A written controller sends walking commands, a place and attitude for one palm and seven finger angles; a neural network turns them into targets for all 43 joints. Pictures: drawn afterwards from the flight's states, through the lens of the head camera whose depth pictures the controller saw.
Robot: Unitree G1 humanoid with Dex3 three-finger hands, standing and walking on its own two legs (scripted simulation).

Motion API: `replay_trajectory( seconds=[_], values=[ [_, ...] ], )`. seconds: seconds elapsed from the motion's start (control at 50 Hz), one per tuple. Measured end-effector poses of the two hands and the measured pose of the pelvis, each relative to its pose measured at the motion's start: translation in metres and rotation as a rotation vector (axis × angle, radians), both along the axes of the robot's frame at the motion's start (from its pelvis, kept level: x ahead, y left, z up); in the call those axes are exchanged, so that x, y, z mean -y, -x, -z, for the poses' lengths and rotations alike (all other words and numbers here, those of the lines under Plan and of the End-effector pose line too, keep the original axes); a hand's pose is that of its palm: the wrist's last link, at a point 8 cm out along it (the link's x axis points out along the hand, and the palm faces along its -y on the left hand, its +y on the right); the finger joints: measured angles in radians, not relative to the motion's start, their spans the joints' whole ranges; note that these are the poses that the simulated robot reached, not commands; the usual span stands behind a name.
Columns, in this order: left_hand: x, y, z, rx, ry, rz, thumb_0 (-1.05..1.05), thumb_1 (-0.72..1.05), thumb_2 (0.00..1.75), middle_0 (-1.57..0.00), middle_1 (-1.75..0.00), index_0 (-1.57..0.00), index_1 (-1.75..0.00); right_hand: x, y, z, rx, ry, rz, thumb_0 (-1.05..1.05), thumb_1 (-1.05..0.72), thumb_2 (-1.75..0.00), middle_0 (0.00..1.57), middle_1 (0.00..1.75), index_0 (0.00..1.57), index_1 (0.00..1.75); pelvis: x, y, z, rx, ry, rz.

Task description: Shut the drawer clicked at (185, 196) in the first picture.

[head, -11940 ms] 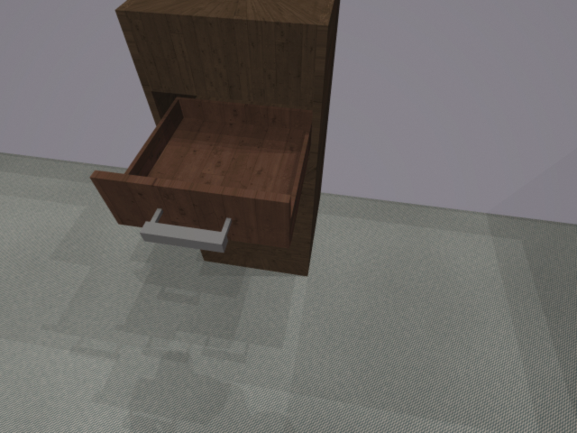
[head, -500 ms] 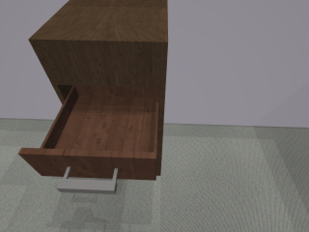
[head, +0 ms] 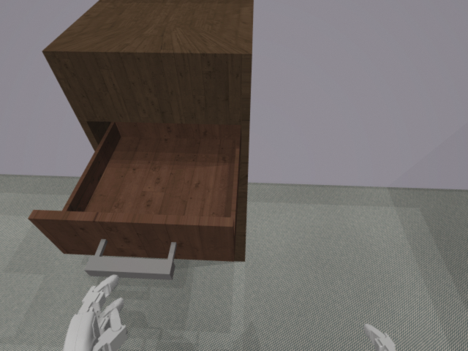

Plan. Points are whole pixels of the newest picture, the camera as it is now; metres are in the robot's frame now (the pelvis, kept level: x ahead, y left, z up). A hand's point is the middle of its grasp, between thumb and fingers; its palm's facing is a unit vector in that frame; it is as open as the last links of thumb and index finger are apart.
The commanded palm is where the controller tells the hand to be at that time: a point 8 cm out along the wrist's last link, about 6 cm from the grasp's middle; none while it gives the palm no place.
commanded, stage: raise the hand and make a fist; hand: left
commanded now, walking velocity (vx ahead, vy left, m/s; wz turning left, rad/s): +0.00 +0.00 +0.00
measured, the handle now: (134, 256) +0.31 +0.21 -0.05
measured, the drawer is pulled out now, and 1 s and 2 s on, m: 0.29 0.28 0.28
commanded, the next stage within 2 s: bring the fist close to the handle in 1.70 s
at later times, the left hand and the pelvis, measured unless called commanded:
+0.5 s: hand (122, 343) +0.15 +0.18 -0.01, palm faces -0.03 -1.00 -0.05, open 4.5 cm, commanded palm +0.11 +0.23 +0.00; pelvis -0.03 -0.01 -0.07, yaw +1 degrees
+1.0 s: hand (112, 350) +0.14 +0.18 +0.02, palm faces -0.01 -1.00 -0.04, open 3.1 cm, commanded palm +0.09 +0.24 +0.03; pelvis -0.02 +0.02 -0.06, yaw +1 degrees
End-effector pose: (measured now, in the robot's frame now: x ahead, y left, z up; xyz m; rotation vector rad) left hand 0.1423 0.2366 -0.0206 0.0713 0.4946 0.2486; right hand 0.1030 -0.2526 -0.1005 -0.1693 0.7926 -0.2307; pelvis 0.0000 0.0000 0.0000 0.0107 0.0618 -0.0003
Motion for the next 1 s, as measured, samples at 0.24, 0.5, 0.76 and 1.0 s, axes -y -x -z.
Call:
replay_trajectory(
  seconds=[0.24,0.5,0.76,1.0],
  values=[
    [0.024,0.031,-0.004,0.545,0.012,0.266,0.01,0.9,0.9,-0.47,-0.6,-0.46,-0.59,-0.003,-0.1,-0.007,0.395,0.074,-0.203,0.01,-0.91,-0.9,0.2,0.3,0.2,0.29,0.014,0.037,0.073,-0.133,0.022,-0.019],
    [0.006,0.012,-0.018,0.403,0.039,0.28,0.02,0.9,0.9,-0.73,-0.88,-0.73,-0.87,-0.034,-0.035,0.035,0.175,-0.046,-0.105,0.02,-0.9,-0.9,0.2,0.3,0.2,0.3,0.008,0.034,0.066,-0.125,0.046,-0.019],
    [0.007,0.017,-0.032,0.405,0.046,0.28,0.02,0.9,0.9,-0.99,-1.16,-0.99,-1.16,-0.017,-0.026,0.022,0.157,0.029,-0.048,0.02,-0.9,-0.9,0.2,0.3,0.2,0.3,-0.011,0.024,0.059,-0.132,0.042,-0.008],
    [0.004,0.027,-0.047,0.419,0.04,0.266,0.01,0.9,0.9,-1.23,-1.42,-1.23,-1.42,-0.053,-0.085,-0.008,0.3,-0.012,-0.155,0.02,-0.9,-0.9,0.2,0.3,0.2,0.29,-0.016,0.016,0.056,-0.115,0.055,-0.02]
  ],
)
